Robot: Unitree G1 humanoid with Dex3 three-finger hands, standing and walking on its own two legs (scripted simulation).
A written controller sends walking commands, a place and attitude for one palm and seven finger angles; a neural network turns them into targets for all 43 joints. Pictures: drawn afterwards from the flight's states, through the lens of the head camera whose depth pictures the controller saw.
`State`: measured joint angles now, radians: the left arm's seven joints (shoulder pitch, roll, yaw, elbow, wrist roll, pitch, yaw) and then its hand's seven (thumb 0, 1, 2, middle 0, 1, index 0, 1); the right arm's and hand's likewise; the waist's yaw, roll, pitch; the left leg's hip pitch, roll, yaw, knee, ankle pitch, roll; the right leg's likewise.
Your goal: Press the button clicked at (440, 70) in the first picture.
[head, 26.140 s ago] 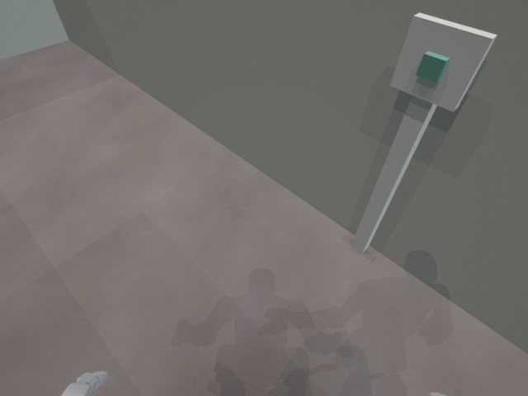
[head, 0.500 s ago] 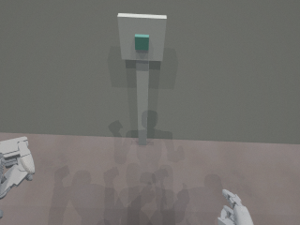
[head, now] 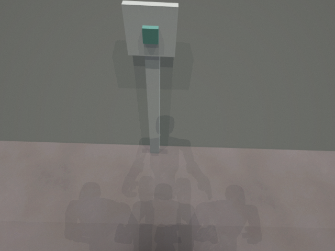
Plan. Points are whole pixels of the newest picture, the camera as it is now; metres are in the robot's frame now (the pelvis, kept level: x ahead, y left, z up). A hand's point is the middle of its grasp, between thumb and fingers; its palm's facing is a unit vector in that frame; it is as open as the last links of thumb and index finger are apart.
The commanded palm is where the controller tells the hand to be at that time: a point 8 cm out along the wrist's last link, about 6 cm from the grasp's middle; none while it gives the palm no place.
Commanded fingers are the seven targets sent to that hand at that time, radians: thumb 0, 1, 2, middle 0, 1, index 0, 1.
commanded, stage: let the arm hang, fingers relaxed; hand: left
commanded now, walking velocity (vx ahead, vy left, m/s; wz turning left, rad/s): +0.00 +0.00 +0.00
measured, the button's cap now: (150, 34) +0.76 +0.09 +0.11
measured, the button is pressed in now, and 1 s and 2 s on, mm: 0 0 0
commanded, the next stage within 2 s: stand and wait in 0.78 s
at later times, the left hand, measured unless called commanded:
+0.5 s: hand out of the picture +0.02 +0.16 -0.16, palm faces +0.01 -0.98 -0.21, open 7.1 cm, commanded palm none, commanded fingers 0.00 0.90 0.90 -0.20 -0.30 -0.20 -0.30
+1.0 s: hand out of the picture +0.01 +0.15 -0.16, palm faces +0.02 -0.98 -0.19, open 7.4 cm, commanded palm none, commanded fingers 0.00 0.90 0.90 -0.20 -0.30 -0.20 -0.30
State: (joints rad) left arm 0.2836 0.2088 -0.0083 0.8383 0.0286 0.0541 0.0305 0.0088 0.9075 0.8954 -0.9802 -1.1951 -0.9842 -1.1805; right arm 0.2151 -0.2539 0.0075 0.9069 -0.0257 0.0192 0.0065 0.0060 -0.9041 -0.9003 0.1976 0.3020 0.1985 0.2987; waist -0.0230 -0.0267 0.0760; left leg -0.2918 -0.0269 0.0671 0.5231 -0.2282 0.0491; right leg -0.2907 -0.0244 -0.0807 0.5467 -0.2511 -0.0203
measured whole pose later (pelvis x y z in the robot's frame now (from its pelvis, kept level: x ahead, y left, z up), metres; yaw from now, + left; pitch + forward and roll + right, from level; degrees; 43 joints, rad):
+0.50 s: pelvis +0.02 -0.01 +0.01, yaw +0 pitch -2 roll +0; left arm 0.26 0.14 0.00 1.14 0.00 0.00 0.03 0.00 0.91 0.90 -0.25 -0.35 -0.24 -0.35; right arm 0.30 -0.12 0.01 1.13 -0.02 0.01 -0.02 0.00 -0.90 -0.90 0.20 0.30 0.20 0.30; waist -0.01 0.04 0.04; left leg -0.18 -0.01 0.06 0.40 -0.19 0.03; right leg -0.18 0.00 -0.08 0.41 -0.21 -0.04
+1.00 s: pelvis +0.03 -0.02 +0.01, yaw -1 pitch -1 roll +0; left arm 0.28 0.13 0.00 1.17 0.00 -0.01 0.03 0.00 0.91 0.90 -0.20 -0.30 -0.20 -0.30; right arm 0.29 -0.14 0.00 1.15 -0.01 0.01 -0.04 0.00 -0.91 -0.90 0.20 0.30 0.20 0.30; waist -0.01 0.02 0.06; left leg -0.15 0.00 0.06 0.38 -0.20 0.02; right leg -0.15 0.01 -0.08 0.38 -0.21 -0.04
